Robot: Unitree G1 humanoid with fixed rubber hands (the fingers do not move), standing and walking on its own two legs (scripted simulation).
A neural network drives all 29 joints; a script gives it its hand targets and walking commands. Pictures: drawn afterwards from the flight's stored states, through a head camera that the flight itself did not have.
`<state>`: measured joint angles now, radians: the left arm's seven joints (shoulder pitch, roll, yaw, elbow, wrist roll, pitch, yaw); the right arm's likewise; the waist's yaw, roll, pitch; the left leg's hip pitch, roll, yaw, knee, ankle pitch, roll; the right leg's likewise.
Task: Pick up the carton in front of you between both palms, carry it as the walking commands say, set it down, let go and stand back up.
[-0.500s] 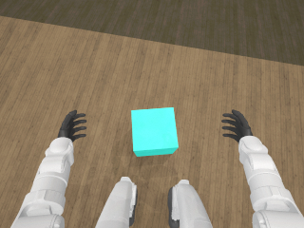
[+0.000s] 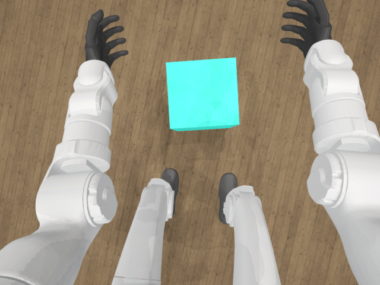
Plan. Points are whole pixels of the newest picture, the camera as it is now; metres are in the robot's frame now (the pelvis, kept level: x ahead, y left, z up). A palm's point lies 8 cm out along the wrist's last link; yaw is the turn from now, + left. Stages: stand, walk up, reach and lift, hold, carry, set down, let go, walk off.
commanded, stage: reach and lift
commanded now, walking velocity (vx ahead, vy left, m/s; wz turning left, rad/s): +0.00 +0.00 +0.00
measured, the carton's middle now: (202, 100) +0.50 +0.02 -0.51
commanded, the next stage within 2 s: none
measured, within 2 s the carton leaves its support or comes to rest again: leaves its support in 1.64 s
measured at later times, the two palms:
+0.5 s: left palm (134, 94) +0.47 +0.21 -0.34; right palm (271, 87) +0.52 -0.17 -0.35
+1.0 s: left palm (146, 95) +0.49 +0.20 -0.44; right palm (256, 92) +0.52 -0.16 -0.45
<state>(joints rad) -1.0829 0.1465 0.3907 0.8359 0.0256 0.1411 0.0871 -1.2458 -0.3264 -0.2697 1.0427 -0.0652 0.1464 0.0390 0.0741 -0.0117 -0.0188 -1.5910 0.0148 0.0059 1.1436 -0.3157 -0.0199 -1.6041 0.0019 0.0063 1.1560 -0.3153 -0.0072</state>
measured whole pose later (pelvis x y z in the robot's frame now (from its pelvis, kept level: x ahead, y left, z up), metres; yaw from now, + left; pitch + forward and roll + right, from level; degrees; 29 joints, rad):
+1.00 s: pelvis -0.03 +0.00 -0.27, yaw +2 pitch +37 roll +2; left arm -1.38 0.30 0.08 1.10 -0.33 0.01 0.17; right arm -1.46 -0.44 0.05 1.15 0.25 0.03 -0.09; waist 0.05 0.04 0.36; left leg -2.29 -0.03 0.00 2.18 -0.55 -0.03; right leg -2.30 -0.01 0.03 2.21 -0.56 0.00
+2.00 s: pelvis -0.04 +0.01 -0.22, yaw -1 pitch +41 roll +2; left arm -1.07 0.00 0.50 0.74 0.12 0.31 0.12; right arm -1.19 -0.13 -0.33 0.90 -0.12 0.32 -0.07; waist 0.03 0.00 -0.08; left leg -2.18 -0.03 -0.03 2.00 -0.54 -0.05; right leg -2.21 0.05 0.04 2.00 -0.51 0.02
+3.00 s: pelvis +0.04 +0.01 +0.05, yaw -2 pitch +23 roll +0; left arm -0.49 -0.13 0.39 0.55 0.20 0.36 0.04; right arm -0.50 0.11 -0.35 0.58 -0.22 0.36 -0.04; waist 0.01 0.00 -0.21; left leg -1.05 -0.03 -0.05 1.08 -0.43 -0.02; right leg -1.07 0.03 0.05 1.08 -0.41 0.01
